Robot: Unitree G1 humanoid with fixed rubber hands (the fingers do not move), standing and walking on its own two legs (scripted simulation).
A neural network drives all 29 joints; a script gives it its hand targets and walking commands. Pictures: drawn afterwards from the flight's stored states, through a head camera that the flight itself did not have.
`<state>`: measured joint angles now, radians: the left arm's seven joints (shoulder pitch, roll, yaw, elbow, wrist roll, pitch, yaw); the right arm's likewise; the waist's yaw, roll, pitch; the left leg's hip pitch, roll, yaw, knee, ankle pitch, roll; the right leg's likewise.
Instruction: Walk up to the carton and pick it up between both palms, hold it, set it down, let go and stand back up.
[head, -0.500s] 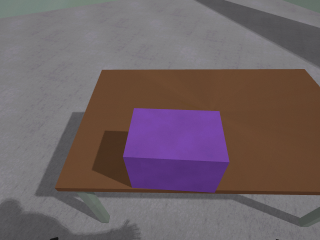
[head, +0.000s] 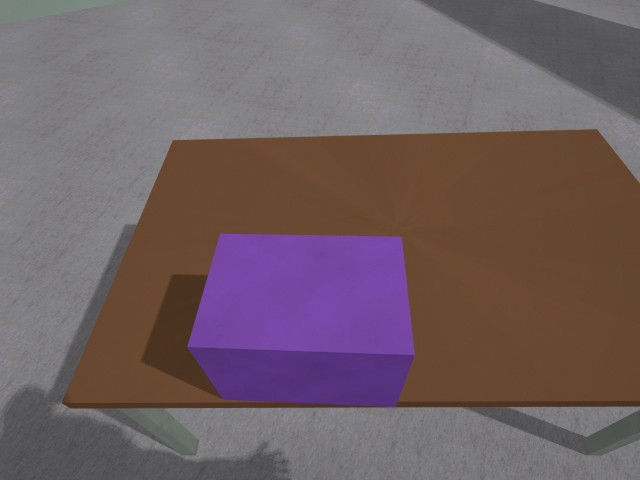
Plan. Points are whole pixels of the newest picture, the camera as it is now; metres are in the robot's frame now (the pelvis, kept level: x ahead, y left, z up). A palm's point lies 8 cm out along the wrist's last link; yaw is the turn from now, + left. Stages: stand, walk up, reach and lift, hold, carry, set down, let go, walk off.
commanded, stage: walk up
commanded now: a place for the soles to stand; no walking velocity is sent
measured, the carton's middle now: (308, 321) +0.39 +0.04 -0.10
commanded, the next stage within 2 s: stand in 0.88 s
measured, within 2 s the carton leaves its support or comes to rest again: neither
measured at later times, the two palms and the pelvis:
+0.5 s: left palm out of the picture +0.08 +0.34 -0.11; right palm out of the picture +0.10 -0.27 -0.10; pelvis +0.00 +0.03 -0.01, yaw +0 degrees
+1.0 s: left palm out of the picture +0.10 +0.34 -0.11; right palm out of the picture +0.10 -0.26 -0.11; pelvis +0.01 +0.03 +0.00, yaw +0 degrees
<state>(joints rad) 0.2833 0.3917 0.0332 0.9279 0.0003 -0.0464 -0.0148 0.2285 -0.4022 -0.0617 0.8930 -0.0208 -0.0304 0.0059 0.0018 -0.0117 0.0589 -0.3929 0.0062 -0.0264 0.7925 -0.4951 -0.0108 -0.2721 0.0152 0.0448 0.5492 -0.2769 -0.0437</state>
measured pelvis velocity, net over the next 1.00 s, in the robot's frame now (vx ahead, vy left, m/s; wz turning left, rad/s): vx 0.01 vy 0.03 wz -0.01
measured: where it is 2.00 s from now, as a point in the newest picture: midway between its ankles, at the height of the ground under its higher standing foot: outside the picture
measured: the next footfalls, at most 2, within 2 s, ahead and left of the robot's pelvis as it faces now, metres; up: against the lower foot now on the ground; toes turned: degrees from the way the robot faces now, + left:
left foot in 0.24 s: +0.08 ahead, +0.16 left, +0.00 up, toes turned -2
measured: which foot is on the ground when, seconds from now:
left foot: up 0.00-0.22, down 0.24-1.00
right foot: down 0.00-1.00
